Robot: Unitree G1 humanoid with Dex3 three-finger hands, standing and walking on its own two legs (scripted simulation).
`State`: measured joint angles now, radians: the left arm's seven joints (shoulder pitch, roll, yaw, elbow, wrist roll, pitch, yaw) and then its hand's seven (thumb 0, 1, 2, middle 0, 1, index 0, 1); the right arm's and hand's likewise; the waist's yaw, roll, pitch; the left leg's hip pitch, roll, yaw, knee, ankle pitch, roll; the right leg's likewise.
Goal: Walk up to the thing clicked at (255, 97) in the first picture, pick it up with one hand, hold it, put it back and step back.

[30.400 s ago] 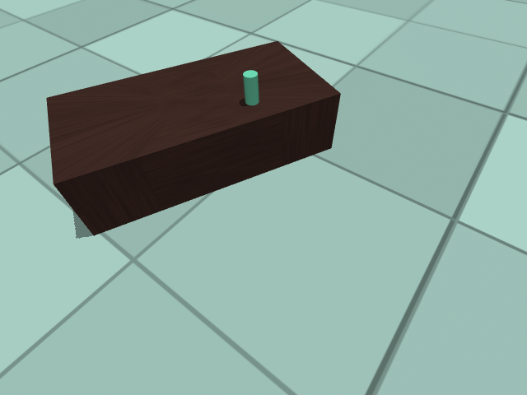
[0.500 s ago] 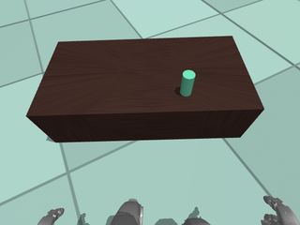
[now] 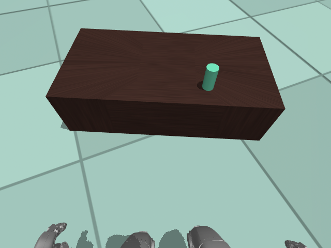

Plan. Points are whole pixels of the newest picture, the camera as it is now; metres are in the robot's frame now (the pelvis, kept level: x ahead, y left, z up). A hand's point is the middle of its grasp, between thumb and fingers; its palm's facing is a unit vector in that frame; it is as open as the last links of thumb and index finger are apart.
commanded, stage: step back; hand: right
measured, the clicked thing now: (210, 77) +0.97 -0.19 -0.33
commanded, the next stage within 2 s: stand in 1.38 s
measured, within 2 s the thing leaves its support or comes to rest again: neither
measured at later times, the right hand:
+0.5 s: hand out of the picture -0.08 -0.29 -0.16, palm faces -0.12 +0.92 -0.38, open 7.4 cm
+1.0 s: hand out of the picture -0.07 -0.27 -0.14, palm faces -0.08 +0.93 -0.36, open 7.4 cm
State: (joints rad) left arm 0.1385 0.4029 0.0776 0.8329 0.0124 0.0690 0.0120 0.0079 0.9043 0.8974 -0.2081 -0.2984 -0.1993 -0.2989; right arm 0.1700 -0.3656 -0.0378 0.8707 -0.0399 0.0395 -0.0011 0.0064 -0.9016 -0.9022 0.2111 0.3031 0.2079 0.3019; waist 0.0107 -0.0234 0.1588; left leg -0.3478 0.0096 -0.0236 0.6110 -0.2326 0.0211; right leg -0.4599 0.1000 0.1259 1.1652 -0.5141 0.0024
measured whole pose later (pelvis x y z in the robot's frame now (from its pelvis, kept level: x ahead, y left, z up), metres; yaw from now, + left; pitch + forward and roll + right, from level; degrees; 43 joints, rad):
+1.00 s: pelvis -0.15 -0.01 +0.01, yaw +2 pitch -2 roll +0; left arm 0.17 0.37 0.03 1.04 0.02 -0.02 -0.01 0.01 0.90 0.90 -0.21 -0.30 -0.20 -0.30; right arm 0.17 -0.34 -0.04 1.06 -0.04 -0.01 0.02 0.01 -0.90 -0.90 0.21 0.30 0.20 0.30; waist 0.02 -0.02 0.05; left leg -0.21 0.00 -0.01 0.55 -0.31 0.01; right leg -0.24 0.00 0.02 0.52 -0.24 0.01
